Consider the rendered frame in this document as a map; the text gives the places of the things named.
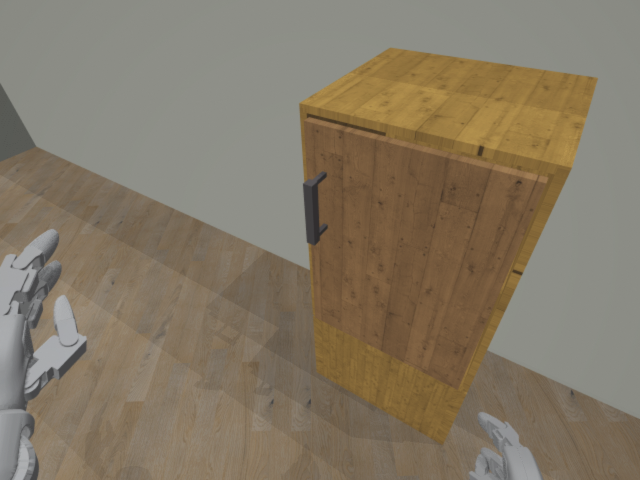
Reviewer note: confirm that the robot left hand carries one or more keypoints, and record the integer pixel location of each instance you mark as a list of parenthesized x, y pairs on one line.
[(24, 284)]

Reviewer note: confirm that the robot right hand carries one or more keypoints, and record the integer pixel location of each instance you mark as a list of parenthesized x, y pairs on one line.
[(517, 462)]

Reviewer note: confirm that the robot left forearm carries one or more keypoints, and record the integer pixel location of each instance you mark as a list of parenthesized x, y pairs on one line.
[(18, 460)]

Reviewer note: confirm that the cupboard door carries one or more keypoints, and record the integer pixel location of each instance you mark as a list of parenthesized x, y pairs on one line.
[(418, 245)]

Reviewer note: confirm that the handle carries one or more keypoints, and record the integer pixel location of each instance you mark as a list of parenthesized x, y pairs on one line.
[(310, 189)]

